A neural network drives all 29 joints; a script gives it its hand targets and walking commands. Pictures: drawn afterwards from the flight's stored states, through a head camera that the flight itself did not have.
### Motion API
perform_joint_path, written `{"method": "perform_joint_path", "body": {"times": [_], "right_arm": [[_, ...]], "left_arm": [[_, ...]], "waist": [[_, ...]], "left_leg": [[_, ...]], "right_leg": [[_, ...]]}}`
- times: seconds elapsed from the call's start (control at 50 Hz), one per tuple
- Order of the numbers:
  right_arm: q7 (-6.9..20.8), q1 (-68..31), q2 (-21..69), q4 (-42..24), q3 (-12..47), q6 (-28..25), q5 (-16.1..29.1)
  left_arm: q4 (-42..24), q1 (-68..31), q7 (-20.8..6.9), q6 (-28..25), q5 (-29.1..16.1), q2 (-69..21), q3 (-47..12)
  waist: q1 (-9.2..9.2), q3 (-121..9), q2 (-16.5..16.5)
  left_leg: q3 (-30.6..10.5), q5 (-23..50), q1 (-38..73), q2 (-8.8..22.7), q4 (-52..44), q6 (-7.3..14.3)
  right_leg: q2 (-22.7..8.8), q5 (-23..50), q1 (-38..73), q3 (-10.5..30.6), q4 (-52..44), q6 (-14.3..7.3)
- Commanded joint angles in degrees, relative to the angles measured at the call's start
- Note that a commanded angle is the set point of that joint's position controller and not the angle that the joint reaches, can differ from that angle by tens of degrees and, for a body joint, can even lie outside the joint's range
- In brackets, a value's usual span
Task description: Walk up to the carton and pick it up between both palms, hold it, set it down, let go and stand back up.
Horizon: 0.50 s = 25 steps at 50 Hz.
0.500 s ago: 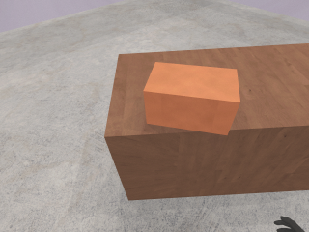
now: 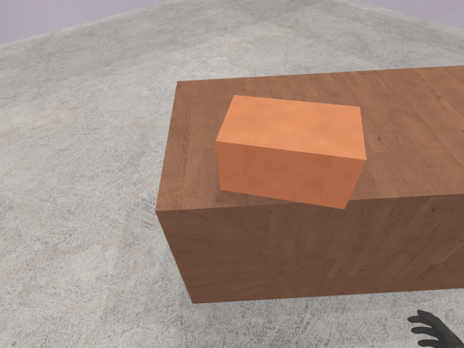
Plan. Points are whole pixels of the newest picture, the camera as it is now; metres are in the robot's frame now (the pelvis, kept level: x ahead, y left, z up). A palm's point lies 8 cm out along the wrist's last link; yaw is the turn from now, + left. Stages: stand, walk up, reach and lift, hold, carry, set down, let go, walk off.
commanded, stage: walk up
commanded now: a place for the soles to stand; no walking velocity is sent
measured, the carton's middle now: (287, 149) +0.58 -0.12 +0.00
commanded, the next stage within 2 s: none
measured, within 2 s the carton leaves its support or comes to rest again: neither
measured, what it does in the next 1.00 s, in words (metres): steps to the right: right foot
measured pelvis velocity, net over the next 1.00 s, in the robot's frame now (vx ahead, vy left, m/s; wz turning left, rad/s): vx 0.13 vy -0.15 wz -0.07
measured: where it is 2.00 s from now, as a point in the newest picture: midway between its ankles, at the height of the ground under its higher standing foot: outside the picture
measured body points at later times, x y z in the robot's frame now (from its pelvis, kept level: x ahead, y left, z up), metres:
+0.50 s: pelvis +0.02 -0.03 +0.01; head +0.02 -0.02 +0.46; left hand +0.14 +0.30 -0.09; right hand +0.07 -0.37 -0.06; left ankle +0.00 +0.11 -0.71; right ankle +0.09 -0.20 -0.67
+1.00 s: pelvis +0.13 -0.15 +0.02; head +0.13 -0.18 +0.47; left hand +0.23 +0.19 -0.05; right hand +0.18 -0.49 -0.08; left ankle +0.17 +0.01 -0.64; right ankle +0.15 -0.24 -0.72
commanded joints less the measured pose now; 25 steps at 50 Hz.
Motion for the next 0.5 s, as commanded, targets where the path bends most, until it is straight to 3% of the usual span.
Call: {"method": "perform_joint_path", "body": {"times": [0.0, 0.02, 0.1, 0.24, 0.26, 0.28, 0.3, 0.32, 0.34, 0.38, 0.42, 0.48], "right_arm": [[-0.73, -0.47, -10.41, 0.92, -2.32, -2.12, -0.18], [-0.64, -0.46, -10.44, 0.82, -2.45, -2.1, -0.32], [-0.49, -0.37, -10.96, 1.07, -2.46, -2.28, -0.43], [-0.37, 0.34, -10.49, 0.97, -2.33, -2.31, -0.45], [-0.42, 8.2, -16.5, 1.16, -5.23, -4.12, -0.18], [-0.71, 13.32, -20.71, 3.09, -6.76, -4.65, -0.64], [-0.97, 14.74, -22.24, 3.16, -7.7, -4.97, 0.25], [-1.22, 12.73, -21.71, 2.26, -7.85, -5.27, 0.83], [-1.54, 11.54, -20.55, 2.17, -7.5, -5.59, 1.04], [-1.61, 10.5, -19.15, 1.98, -6.84, -6.16, 0.53], [-1.26, 11.66, -18.66, 1.51, -6.62, -6.24, 0.09], [-0.53, 9.36, -18.42, 0.0, -6.52, -5.85, -0.24]], "left_arm": [[-2.61, -4.25, 0.22, -0.93, 1.17, 9.97, 2.86], [-2.61, -4.59, 0.19, -0.97, 1.02, 10.13, 2.88], [-2.33, -5.23, 0.07, -0.73, 1.26, 10.09, 2.81], [-2.35, -5.39, -0.12, -0.77, 1.51, 10.59, 3.02], [-7.05, -3.51, -2.87, 0.07, 3.35, 12.47, 5.41], [-7.32, -6.49, -3.75, 0.75, 3.15, 10.26, 5.03], [-8.52, -7.89, -3.91, 0.96, 3.61, 11.74, 5.16], [-7.85, -6.42, -4.08, 1.01, 3.47, 13.24, 5.4], [-7.35, -6.2, -4.45, 0.87, 2.97, 12.73, 5.03], [-6.55, -6.24, -5.12, 0.92, 2.26, 11.68, 5.56], [-7.23, -7.01, -5.73, 0.95, 1.8, 10.38, 6.06], [-7.67, -6.25, -6.42, 1.11, 1.19, 9.51, 6.61]], "waist": [[-0.83, -4.51, -0.78], [-0.93, -3.85, -0.07], [-0.84, -2.98, -0.24], [-0.96, -2.01, -1.28], [-3.51, -4.22, -2.3], [-5.74, -0.75, 6.01], [-6.33, 3.2, 4.11], [-4.67, 4.12, 0.67], [-4.29, 5.84, -1.22], [-3.21, 6.14, -0.72], [-3.71, 6.31, 4.67], [-2.6, 6.36, 10.86]], "left_leg": [[-7.97, 4.88, 0.93, 5.3, -10.17, 3.71], [-7.26, 3.07, 1.23, 4.49, -9.96, 3.39], [-9.78, -0.92, 1.49, 5.83, -12.54, 4.11], [-9.16, -2.52, 0.41, 4.85, -12.26, 3.99], [-17.67, -20.88, 10.36, 8.69, -16.08, 8.47], [-31.75, -33.54, 18.51, 17.79, -25.02, 12.66], [-38.61, -31.67, 19.12, 25.52, -29.37, 14.61], [-37.47, -27.08, 19.23, 26.48, -28.48, 14.95], [-34.18, -20.85, 18.18, 25.01, -27.23, 13.59], [-27.17, -12.11, 15.89, 20.58, -26.25, 11.65], [-18.23, -2.38, 13.52, 16.41, -25.17, 10.46], [-11.09, -4.3, 6.51, 13.89, -25.19, 10.63]], "right_leg": [[-6.2, 13.55, 2.38, 8.05, -6.05, -5.96], [-6.4, 11.27, 1.02, 9.44, -7.02, -6.38], [-5.3, 6.36, -1.18, 8.07, -7.36, -5.73], [-5.75, 3.72, -0.71, 9.7, -9.38, -5.84], [-3.03, -14.92, -10.65, 8.38, -2.84, -6.17], [0.44, -17.27, -24.14, 1.17, 9.82, -3.68], [-1.85, -14.46, -31.23, 1.02, 17.98, -2.54], [-3.64, -12.04, -31.89, 2.48, 19.57, -2.0], [-5.27, -8.45, -31.16, 3.79, 18.59, -1.73], [-5.88, -6.68, -27.1, 3.51, 18.64, -1.0], [-5.21, -4.13, -22.76, -0.52, 15.49, -0.17], [-5.34, 0.61, -15.47, -5.49, 9.31, 0.21]]}}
